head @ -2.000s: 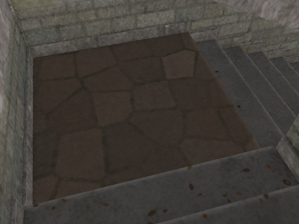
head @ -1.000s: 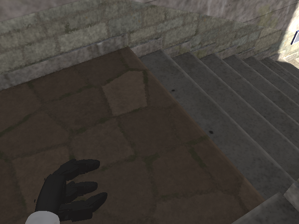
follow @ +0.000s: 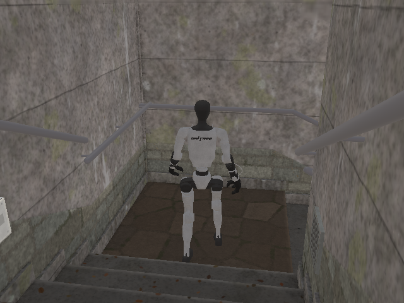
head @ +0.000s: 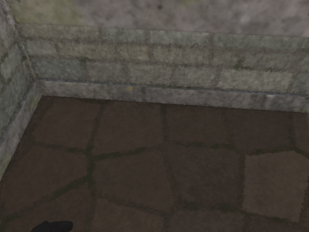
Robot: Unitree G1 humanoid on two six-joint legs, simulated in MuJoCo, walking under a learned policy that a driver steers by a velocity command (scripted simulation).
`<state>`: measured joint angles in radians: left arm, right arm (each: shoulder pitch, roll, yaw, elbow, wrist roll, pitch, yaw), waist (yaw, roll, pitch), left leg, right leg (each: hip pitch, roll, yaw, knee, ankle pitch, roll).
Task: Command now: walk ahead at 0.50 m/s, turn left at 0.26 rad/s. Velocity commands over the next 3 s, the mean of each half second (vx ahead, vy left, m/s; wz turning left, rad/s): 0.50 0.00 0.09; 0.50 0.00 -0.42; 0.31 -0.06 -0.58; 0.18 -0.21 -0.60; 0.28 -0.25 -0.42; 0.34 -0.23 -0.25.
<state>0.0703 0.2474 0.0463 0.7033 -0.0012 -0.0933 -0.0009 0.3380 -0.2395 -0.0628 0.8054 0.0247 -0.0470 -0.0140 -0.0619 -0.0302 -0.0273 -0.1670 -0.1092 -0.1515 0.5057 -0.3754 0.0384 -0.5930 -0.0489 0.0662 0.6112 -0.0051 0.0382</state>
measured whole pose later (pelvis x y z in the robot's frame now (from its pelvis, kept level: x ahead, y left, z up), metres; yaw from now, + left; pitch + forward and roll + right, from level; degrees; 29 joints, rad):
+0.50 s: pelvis +0.25 -0.02 +0.01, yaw +0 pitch +3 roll +0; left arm 0.43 0.24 0.05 0.90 -0.02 -0.07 0.00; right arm 0.04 -0.23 -0.06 0.69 0.02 -0.07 0.03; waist 0.11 0.04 0.01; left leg -0.59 0.05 -0.04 0.55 0.01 0.00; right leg -0.02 0.03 0.01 0.27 -0.30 -0.03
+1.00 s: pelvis +0.50 -0.01 +0.01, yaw -15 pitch +1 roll +3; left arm 0.10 0.28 0.06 0.73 -0.02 -0.05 -0.04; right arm 0.32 -0.28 -0.08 0.87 0.01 -0.09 -0.01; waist -0.07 -0.04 0.03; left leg 0.05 0.00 0.22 0.22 -0.28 -0.01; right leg -0.67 -0.10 0.03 0.71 0.01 -0.02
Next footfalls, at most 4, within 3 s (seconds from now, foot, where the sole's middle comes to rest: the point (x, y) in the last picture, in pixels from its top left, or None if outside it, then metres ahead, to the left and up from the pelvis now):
0.04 right None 0.19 -0.13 -0.77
0.58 left None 0.46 0.11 -0.77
1.10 right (196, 190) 0.68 -0.20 -0.77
1.50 left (163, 166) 0.82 -0.06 -0.77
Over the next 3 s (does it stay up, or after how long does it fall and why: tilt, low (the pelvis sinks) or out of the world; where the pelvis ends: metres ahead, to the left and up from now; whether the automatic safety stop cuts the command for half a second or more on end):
stays up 0.52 -0.63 0.01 its command is cut before an obstacle after 1.1 s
